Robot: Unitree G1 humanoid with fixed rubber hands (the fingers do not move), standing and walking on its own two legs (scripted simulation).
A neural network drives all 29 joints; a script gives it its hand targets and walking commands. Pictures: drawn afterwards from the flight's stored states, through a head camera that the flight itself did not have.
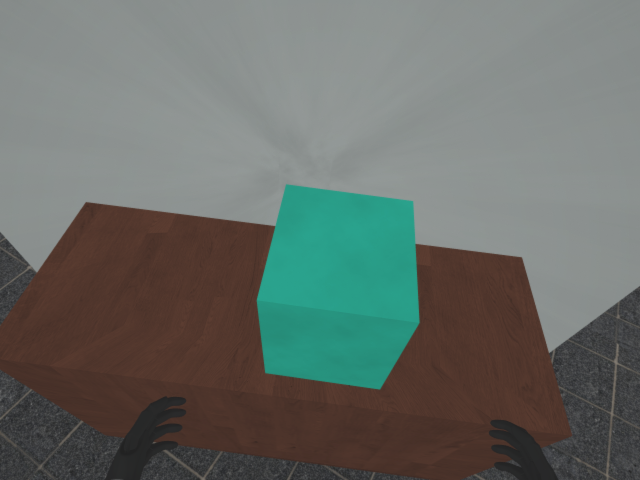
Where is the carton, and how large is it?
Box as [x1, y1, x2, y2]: [257, 184, 419, 389]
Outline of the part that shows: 286,184 257,297 257,307 265,372 379,389 419,322 412,201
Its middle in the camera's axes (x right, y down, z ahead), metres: +0.03 +0.08 +0.63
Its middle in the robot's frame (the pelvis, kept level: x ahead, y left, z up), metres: +0.42 -0.02 -0.07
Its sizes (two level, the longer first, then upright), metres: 0.210 0.200 0.250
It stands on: a pedestal, 0.58 m high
